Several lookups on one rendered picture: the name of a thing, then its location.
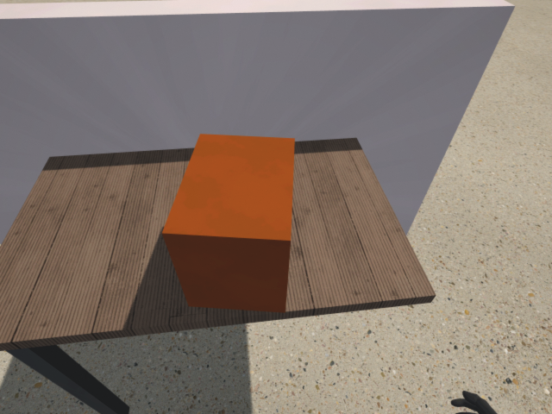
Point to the carton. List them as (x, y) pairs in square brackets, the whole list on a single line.
[(229, 229)]

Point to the table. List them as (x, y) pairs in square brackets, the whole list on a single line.
[(85, 258)]

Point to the right robot hand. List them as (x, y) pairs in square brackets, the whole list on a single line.
[(474, 402)]

